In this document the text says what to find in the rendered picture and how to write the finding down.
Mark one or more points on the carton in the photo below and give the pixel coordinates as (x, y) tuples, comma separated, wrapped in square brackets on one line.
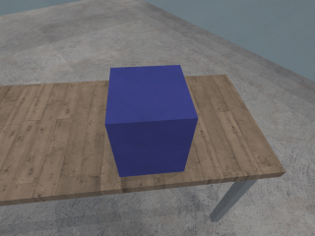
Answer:
[(150, 119)]

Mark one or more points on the table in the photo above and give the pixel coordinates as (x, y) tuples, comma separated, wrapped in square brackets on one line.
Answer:
[(54, 145)]

